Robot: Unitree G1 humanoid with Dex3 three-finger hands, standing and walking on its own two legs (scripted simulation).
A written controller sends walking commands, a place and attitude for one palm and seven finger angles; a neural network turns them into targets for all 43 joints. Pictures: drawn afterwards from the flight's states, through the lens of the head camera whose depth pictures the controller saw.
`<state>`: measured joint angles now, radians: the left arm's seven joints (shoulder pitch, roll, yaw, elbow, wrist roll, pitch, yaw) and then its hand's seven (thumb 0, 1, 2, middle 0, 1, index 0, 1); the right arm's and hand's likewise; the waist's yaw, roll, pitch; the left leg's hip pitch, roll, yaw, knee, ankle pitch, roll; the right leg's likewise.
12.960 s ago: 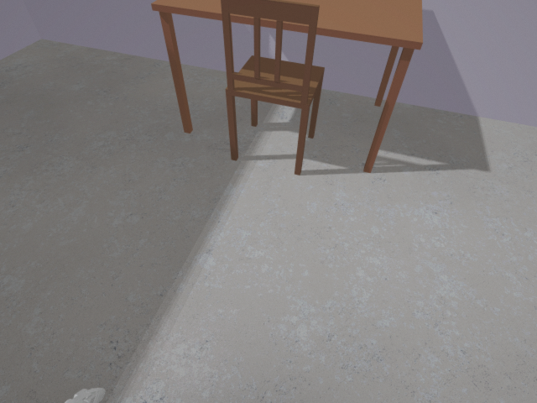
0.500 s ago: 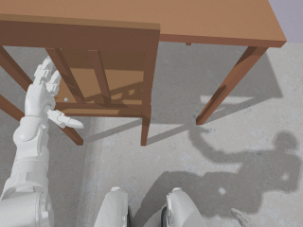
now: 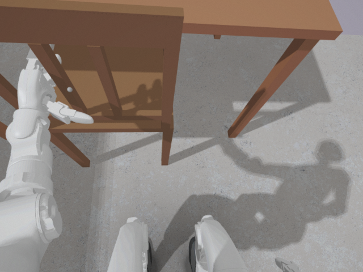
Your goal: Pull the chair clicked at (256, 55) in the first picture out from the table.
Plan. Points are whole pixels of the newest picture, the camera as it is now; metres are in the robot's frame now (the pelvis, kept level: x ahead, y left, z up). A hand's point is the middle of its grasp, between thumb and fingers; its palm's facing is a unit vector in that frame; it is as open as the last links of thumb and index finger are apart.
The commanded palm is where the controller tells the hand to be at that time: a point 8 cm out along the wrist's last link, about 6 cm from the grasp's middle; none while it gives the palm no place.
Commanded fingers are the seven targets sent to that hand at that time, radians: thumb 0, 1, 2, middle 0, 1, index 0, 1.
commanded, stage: push the fingers through the gap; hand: left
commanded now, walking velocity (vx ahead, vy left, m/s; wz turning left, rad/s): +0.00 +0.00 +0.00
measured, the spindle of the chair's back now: (64, 84) +0.51 +0.23 +0.01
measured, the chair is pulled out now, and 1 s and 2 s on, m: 0.00 0.00 0.02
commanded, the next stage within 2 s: hook a spindle and tug to test in 0.38 s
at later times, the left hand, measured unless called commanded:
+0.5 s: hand (67, 91) +0.48 +0.21 +0.04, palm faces -0.01 -1.00 -0.03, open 17.0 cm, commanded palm +0.46 +0.25 +0.04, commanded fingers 0.00 -0.50 0.30 -0.10 -0.19 -0.10 -0.19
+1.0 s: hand (68, 90) +0.48 +0.21 +0.04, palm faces +0.02 -1.00 -0.03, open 12.9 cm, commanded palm +0.45 +0.24 +0.04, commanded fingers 0.00 0.17 0.59 -0.50 -1.45 -0.50 -1.45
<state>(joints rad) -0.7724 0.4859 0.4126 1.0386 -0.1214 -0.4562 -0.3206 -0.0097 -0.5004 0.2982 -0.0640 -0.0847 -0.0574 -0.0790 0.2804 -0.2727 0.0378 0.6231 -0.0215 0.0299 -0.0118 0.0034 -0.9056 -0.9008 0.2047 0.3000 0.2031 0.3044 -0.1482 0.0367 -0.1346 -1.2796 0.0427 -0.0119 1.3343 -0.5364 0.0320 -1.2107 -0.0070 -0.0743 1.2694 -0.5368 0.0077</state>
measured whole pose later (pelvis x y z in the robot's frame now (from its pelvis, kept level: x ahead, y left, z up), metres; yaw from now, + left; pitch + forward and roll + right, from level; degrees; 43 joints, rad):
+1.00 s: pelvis +0.00 +0.00 +0.01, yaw +0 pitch +27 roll -4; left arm -0.71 0.47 0.40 0.98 -0.14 -0.45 -0.29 -0.01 -0.29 0.39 -0.36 -1.04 -0.33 -1.04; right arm 0.29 -0.26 0.03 0.62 -0.02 0.06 0.00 0.00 -0.91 -0.90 0.20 0.30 0.20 0.30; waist -0.14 0.04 -0.14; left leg -1.24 0.05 -0.01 1.30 -0.53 0.03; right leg -1.17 0.00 -0.07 1.24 -0.53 0.01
